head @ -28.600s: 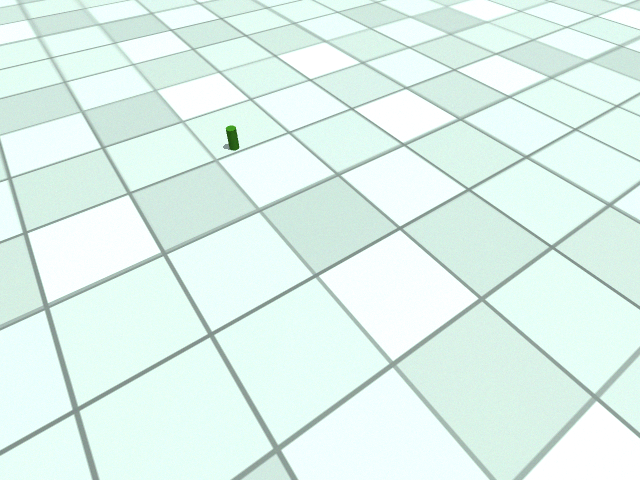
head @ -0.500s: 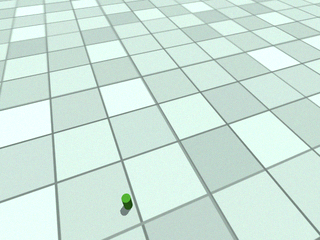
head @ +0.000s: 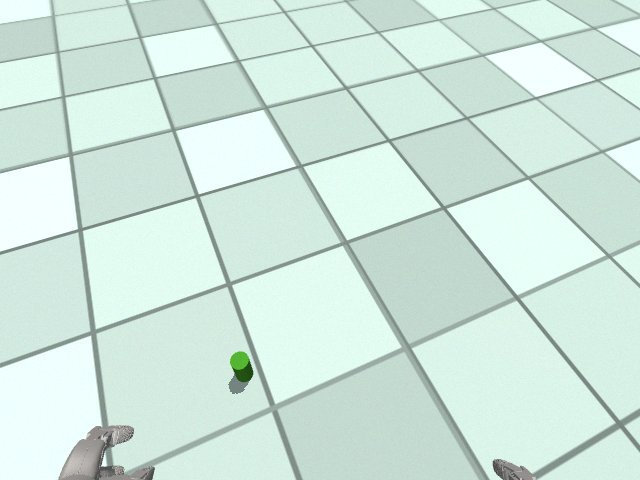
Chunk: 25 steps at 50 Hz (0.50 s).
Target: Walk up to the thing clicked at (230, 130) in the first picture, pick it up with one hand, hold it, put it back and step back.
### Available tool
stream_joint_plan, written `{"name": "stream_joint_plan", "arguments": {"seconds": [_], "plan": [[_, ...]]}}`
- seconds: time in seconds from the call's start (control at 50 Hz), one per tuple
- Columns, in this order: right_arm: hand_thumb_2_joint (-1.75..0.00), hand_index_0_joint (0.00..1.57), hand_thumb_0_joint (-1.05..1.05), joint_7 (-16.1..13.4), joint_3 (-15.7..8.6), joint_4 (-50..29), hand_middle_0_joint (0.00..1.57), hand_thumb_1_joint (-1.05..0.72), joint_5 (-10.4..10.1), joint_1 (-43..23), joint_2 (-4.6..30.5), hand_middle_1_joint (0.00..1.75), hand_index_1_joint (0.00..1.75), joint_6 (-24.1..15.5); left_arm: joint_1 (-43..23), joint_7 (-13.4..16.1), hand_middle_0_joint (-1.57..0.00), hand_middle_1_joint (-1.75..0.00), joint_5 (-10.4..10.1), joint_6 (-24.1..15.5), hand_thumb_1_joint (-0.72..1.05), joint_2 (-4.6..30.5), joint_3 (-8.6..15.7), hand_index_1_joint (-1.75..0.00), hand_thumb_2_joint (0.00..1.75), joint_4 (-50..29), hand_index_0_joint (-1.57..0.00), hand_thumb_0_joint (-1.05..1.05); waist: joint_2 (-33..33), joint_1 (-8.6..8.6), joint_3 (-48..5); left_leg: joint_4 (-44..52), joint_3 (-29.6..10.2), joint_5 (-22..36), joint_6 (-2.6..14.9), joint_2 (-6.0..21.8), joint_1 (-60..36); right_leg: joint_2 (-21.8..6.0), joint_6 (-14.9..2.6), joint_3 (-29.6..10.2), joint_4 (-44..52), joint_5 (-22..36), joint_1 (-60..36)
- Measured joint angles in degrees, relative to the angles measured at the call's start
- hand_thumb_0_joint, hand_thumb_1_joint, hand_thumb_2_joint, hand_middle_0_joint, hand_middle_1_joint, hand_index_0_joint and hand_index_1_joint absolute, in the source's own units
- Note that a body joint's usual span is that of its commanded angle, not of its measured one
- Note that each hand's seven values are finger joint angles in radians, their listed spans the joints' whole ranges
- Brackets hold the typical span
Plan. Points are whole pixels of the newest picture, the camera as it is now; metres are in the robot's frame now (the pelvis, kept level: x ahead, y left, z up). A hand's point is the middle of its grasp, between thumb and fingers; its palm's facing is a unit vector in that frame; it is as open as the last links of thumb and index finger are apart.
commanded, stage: rise first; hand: left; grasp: from above
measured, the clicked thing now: (242, 367) +0.49 +0.20 -0.70
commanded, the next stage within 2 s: none
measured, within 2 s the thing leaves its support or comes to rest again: neither
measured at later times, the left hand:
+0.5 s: hand out of the picture +0.14 +0.26 -0.19, palm faces -0.11 -0.90 -0.43, open 14.0 cm
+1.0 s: hand out of the picture +0.17 +0.27 -0.28, palm faces -0.33 -0.74 -0.58, open 14.2 cm
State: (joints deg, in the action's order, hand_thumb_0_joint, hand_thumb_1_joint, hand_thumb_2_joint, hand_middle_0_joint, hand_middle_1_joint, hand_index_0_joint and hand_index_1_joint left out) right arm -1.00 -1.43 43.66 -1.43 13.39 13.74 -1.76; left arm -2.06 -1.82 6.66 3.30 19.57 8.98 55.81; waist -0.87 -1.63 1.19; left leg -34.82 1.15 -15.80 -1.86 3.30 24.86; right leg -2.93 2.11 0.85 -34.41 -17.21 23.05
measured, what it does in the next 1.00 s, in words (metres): lowers itself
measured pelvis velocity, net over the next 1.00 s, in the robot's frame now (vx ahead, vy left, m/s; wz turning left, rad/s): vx -0.02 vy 0.00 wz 0.00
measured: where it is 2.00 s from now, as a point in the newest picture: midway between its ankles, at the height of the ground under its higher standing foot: outside the picture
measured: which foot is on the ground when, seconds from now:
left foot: down 0.00-1.00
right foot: down 0.00-1.00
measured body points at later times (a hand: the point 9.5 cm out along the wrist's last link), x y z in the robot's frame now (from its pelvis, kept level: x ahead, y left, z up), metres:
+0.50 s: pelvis +0.00 +0.01 -0.06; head +0.09 +0.01 +0.38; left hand +0.15 +0.30 -0.16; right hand +0.17 -0.25 -0.15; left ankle +0.02 +0.14 -0.73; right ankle +0.00 -0.14 -0.73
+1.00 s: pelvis -0.02 +0.00 -0.14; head +0.11 +0.02 +0.29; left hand +0.18 +0.31 -0.24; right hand +0.16 -0.25 -0.23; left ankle +0.02 +0.14 -0.73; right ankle +0.00 -0.14 -0.73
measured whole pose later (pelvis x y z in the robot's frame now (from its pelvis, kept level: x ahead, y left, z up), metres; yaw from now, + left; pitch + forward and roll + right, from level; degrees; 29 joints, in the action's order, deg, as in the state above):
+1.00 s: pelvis -0.02 +0.00 -0.14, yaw +0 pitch +25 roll -2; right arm -1.9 -1.9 33.5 0.6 9.1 14.8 -12.9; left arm 4.6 1.5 23.7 7.2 22.2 5.7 31.9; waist 0.5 -2.0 -8.9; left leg -81.6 -2.3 -33.9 -1.9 3.7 72.5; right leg -2.8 2.5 0.6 -80.4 -35.6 69.4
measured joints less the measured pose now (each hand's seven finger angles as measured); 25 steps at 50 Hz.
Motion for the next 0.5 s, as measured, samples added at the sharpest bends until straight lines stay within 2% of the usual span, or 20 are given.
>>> {"name": "stream_joint_plan", "arguments": {"seconds": [0.1, 0.22, 0.34, 0.5], "plan": [[-0.9, 0.2, 0.0, 0.62, -0.06, -3.23, 0.2, -0.92, 0.03, 1.26, -0.1, 0.3, 0.3, -0.4, 3.12, 0.68, -0.12, -0.94, 1.41, 4.96, -0.06, -0.96, -0.52, -0.92, 0.93, -4.71, -0.13, 0.0, 0.74, -0.47, -2.05, -4.63, 0.04, -2.4, 0.23, 0.07, 4.07, -0.05, 0.27, -0.31, -4.08, -2.04, 3.87], [-0.9, 0.2, 0.0, 0.59, -0.61, -6.06, 0.2, -0.91, 0.5, 0.97, 0.29, 0.3, 0.3, -2.71, 6.93, 1.23, -0.1, -1.02, 2.68, 6.26, -0.35, -1.59, 0.34, -1.01, 0.95, -11.02, -0.11, 0.0, 0.92, -0.1, -3.91, -13.89, -0.39, -6.64, 0.37, 0.15, 12.36, -0.16, 0.55, -0.48, -13.18, -6.26, 11.98], [-0.9, 0.2, 0.01, -0.49, -0.81, -7.7, 0.2, -0.9, 0.85, -0.3, 0.26, 0.3, 0.3, -4.32, 11.1, 1.22, -0.09, -1.06, 3.56, 8.09, -0.48, -1.66, -0.59, -1.05, 0.97, -19.87, -0.09, 0.0, 1.11, 0.26, -5.3, -20.64, -1.15, -9.77, 0.35, 0.25, 18.17, -0.15, 0.61, -0.19, -19.55, -9.4, 17.35], [-0.89, 0.2, 0.01, -1.67, -0.15, -9.82, 0.2, -0.89, 1.35, -1.45, -0.31, 0.3, 0.3, -5.89, 15.08, 0.96, -0.08, -1.07, 4.44, 11.99, -0.52, -1.45, -1.56, -1.07, 0.98, -28.0, -0.07, 0.0, 1.5, 0.06, -7.08, -26.14, -2.0, -12.35, 0.17, 0.58, 23.27, 0.12, 0.51, 0.25, -24.59, -11.91, 21.99]]}}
